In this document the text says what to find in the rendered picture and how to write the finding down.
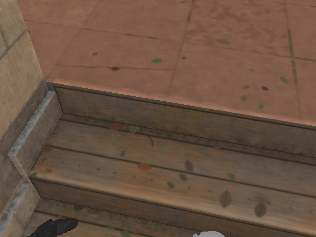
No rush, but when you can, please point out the left robot hand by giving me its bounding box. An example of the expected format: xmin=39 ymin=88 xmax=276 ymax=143
xmin=28 ymin=218 xmax=78 ymax=237

